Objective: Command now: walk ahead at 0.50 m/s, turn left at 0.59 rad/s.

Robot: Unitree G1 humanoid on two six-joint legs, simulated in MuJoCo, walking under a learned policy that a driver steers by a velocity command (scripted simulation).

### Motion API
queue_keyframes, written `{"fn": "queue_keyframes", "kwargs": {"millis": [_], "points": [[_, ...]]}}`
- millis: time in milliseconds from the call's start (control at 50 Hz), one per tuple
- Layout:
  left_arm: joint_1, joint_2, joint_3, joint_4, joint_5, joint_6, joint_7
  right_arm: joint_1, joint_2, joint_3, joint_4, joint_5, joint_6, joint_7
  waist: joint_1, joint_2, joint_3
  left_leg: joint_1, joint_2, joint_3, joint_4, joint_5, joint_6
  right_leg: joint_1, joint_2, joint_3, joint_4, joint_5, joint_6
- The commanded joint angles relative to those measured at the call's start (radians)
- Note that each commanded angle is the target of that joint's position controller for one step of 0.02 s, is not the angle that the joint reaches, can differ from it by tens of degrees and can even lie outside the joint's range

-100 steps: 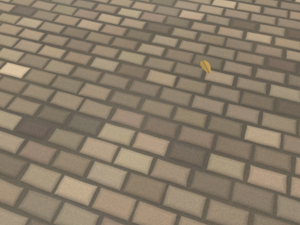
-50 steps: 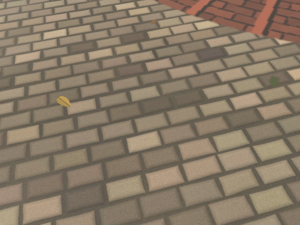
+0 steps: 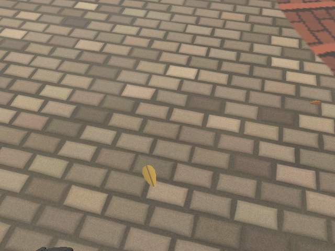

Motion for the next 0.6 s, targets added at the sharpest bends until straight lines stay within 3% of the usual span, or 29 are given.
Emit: {"fn": "queue_keyframes", "kwargs": {"millis": [20, 60, 120, 240, 300, 340, 380, 400, 420, 440, 460, 480, 500, 520, 540, 560, 600], "points": [[0.131, 0.119, 0.044, -0.02, 0.005, 0.008, 0.009, -0.099, -0.124, -0.032, -0.125, -0.014, -0.014, -0.001, 0.102, -0.11, -0.022, -0.446, 0.124, 0.005, 0.158, 0.128, -0.023, 0.403, -0.32, 0.402, -0.289, -0.128, -0.162], [0.112, 0.103, 0.039, -0.003, 0.009, 0.004, 0.013, -0.092, -0.087, -0.03, -0.131, -0.003, -0.006, 0.01, 0.072, -0.161, 0.008, -0.383, 0.157, 0.029, 0.108, 0.168, -0.026, 0.315, -0.279, 0.27, -0.339, -0.023, -0.155], [0.12, 0.123, 0.05, 0.032, -0.001, -0.003, 0.013, -0.128, -0.046, -0.019, -0.143, -0.009, 0.006, 0.015, 0.069, -0.135, 0.025, -0.402, 0.17, 0.051, 0.014, 0.2, -0.042, 0.302, -0.284, 0.159, -0.382, 0.097, -0.178], [0.126, 0.176, 0.065, 0.085, -0.007, 0.01, 0.018, -0.265, -0.017, -0.004, -0.167, -0.01, -0.007, 0.043, 0.106, -0.096, 0.046, -0.365, 0.168, 0.109, -0.303, 0.453, -0.034, 0.351, -0.272, -0.04, -0.394, 0.23, -0.153], [0.16, 0.201, 0.073, 0.115, -0.021, 0.021, 0.018, -0.34, -0.016, -0.002, -0.193, -0.005, -0.011, 0.06, 0.125, -0.093, 0.071, -0.331, 0.155, 0.15, -0.412, 0.458, -0.005, 0.401, -0.289, -0.094, -0.386, 0.255, -0.134], [0.176, 0.217, 0.079, 0.131, -0.033, 0.031, 0.016, -0.361, -0.026, -0.007, -0.209, -0.007, -0.011, 0.068, 0.116, -0.093, 0.073, -0.294, 0.132, 0.176, -0.461, 0.387, 0.028, 0.444, -0.307, -0.119, -0.345, 0.382, -0.123], [0.182, 0.248, 0.086, 0.143, -0.044, 0.04, 0.018, -0.302, -0.059, -0.026, -0.207, -0.017, -0.007, 0.065, 0.06, -0.118, 0.016, -0.152, 0.066, 0.22, -0.491, 0.288, 0.075, 0.472, -0.311, -0.149, -0.212, 0.719, -0.111], [0.173, 0.252, 0.084, 0.146, -0.046, 0.046, 0.019, -0.178, -0.095, -0.048, -0.177, -0.019, -0.004, 0.06, -0.02, -0.108, -0.054, 0.023, 0.025, 0.24, -0.544, 0.314, 0.107, 0.445, -0.29, -0.179, -0.057, 0.828, -0.093], [0.183, 0.223, 0.07, 0.146, -0.04, 0.044, 0.022, -0.015, -0.144, -0.076, -0.129, -0.015, 0.002, 0.044, -0.099, -0.084, -0.135, 0.29, 0.012, 0.216, -0.572, 0.378, 0.139, 0.308, -0.255, -0.205, 0.147, 0.763, -0.063], [0.221, 0.123, 0.036, 0.11, 0.002, 0.036, 0.018, 0.098, -0.238, -0.095, -0.103, -0.016, 0.008, 0.023, -0.094, 0.117, -0.243, 0.638, 0.247, -0.144, -0.565, 0.387, 0.227, -0.044, -0.165, -0.212, 0.509, 0.134, -0.011], [0.284, 0.088, 0.011, 0.099, -0.009, 0.012, 0.007, 0.074, -0.263, -0.085, -0.128, -0.015, -0.005, 0.028, -0.039, 0.227, -0.43, 0.767, 0.462, -0.655, -0.741, 0.215, 0.389, -0.257, -0.018, -0.024, 0.779, -0.419, 0.017], [0.174, 0.192, 0.041, 0.094, -0.052, 0.0, -0.001, 0.053, -0.172, -0.06, -0.123, -0.022, -0.017, 0.036, -0.091, 0.082, -0.351, 0.695, 0.441, -0.549, -0.787, 0.17, 0.332, -0.342, -0.071, 0.078, 0.832, -0.363, 0.009], [0.105, 0.187, 0.038, 0.069, -0.069, -0.005, -0.004, 0.011, -0.146, -0.049, -0.109, -0.025, -0.026, 0.037, -0.074, 0.076, -0.198, 0.545, 0.405, -0.375, -0.795, 0.23, 0.29, -0.37, -0.109, 0.056, 0.791, -0.288, -0.007], [0.089, 0.166, 0.034, 0.077, -0.052, -0.004, 0.005, -0.049, -0.117, -0.04, -0.098, -0.026, -0.035, 0.037, -0.03, 0.005, -0.12, 0.402, 0.36, -0.262, -0.808, 0.312, 0.25, -0.332, -0.155, 0.054, 0.712, -0.206, -0.008], [0.09, 0.162, 0.039, 0.091, -0.032, 0.008, 0.01, -0.096, -0.073, -0.027, -0.093, -0.032, -0.044, 0.039, 0.003, 0.006, -0.066, 0.306, 0.309, -0.167, -0.838, 0.399, 0.215, -0.282, -0.18, 0.058, 0.652, -0.143, -0.011], [0.148, 0.152, 0.038, 0.103, -0.035, 0.022, 0.006, -0.115, -0.076, -0.027, -0.092, -0.042, -0.053, 0.037, 0.038, 0.068, -0.071, 0.236, 0.314, -0.127, -0.872, 0.446, 0.224, -0.212, -0.192, 0.072, 0.645, -0.098, -0.001], [0.189, 0.126, 0.037, 0.128, -0.036, 0.047, 0.006, -0.125, -0.065, -0.028, -0.069, -0.041, -0.075, 0.037, 0.058, 0.047, -0.053, 0.176, 0.304, -0.04, -0.924, 0.507, 0.231, -0.178, -0.187, 0.08, 0.612, -0.06, 0.021]]}}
